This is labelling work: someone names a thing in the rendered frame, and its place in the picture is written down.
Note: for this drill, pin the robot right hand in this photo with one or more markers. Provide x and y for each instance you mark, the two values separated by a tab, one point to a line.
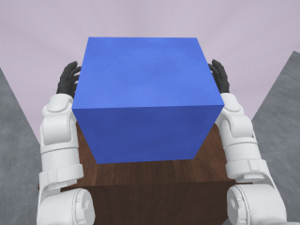
220	77

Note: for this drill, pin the pedestal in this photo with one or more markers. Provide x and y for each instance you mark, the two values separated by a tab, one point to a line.
161	192

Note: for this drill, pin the right robot forearm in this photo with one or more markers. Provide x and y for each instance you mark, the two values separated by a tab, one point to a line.
244	161

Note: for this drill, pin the robot left hand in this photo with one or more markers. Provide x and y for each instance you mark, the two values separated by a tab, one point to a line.
67	83

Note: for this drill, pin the left robot upper arm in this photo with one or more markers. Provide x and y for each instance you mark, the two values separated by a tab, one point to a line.
71	207

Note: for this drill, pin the right robot upper arm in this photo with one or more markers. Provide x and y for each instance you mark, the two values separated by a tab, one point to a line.
255	204

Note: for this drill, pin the carton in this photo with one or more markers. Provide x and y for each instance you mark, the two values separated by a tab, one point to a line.
145	98

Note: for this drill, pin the left robot forearm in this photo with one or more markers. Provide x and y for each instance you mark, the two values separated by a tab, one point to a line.
59	145

